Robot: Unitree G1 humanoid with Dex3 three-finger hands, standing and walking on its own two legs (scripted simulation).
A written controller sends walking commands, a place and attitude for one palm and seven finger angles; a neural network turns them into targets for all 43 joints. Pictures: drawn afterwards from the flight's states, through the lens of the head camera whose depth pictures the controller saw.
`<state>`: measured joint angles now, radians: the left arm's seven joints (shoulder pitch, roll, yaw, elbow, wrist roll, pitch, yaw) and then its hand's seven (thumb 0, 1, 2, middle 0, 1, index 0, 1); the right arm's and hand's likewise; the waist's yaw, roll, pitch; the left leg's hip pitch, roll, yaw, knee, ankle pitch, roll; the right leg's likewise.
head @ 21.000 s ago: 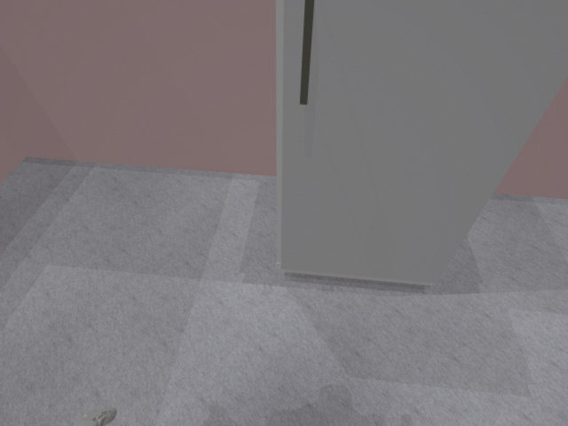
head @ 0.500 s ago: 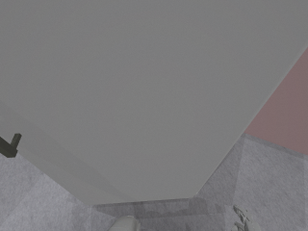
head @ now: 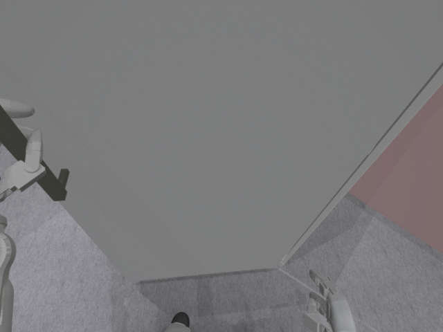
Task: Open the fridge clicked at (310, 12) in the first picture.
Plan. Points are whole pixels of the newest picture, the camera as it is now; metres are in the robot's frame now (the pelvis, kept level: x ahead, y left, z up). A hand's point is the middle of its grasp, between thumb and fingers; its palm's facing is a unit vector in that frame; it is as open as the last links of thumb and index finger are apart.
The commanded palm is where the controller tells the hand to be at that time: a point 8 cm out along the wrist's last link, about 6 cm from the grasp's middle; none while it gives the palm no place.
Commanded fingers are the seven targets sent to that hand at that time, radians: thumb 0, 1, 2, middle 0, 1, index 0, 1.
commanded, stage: walk backward, drawing the door open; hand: left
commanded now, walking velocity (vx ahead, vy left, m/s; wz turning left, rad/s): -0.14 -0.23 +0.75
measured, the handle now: (24, 136) +0.32 +0.29 +0.19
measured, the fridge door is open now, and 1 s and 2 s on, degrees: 48 75 69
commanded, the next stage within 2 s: stop walking and hold the door back in 0.62 s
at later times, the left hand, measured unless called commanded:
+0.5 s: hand (29, 285) +0.15 +0.21 +0.19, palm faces +0.66 -0.68 -0.32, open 6.2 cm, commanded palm +0.08 +0.23 +0.18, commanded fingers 0.00 0.90 0.90 -0.45 -1.40 -0.45 -1.40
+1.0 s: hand out of the picture +0.08 +0.16 +0.19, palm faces +0.88 -0.36 -0.32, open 5.9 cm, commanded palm +0.04 +0.19 +0.16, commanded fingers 0.00 0.90 0.90 -0.45 -1.40 -0.45 -1.40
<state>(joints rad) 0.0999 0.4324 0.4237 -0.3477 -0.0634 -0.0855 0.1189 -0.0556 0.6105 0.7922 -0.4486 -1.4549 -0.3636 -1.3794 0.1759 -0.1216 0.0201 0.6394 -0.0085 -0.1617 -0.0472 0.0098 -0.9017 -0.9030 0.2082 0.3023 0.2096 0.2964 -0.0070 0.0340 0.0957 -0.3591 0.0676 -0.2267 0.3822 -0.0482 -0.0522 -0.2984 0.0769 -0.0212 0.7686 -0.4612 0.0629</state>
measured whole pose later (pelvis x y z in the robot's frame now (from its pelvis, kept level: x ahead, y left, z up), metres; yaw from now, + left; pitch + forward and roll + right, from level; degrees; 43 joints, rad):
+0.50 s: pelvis -0.04 -0.13 +0.00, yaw +21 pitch -4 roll -4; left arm 0.05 0.42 0.41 -0.35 -0.04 -0.08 0.07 -0.07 0.63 0.81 -0.48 -1.45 -0.32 -1.38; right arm 0.15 -0.18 -0.02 0.67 0.00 -0.15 -0.07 0.01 -0.91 -0.90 0.20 0.30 0.20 0.30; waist -0.02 0.01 0.17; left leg -0.25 0.07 0.00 0.49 -0.18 0.01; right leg -0.59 0.00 0.01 1.22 -0.36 0.07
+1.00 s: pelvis -0.03 -0.28 +0.00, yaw +34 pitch -2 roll +3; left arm -0.26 0.46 0.39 0.34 -0.04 -0.23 0.10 -0.09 0.57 0.83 -0.57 -1.51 -0.42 -1.41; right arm 0.18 -0.33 -0.04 0.74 0.02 -0.07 -0.09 0.01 -0.91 -0.90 0.20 0.30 0.20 0.30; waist 0.03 0.04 0.05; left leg -0.47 -0.03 -0.01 1.10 -0.35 -0.05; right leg -0.23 -0.12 -0.14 0.53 -0.26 0.00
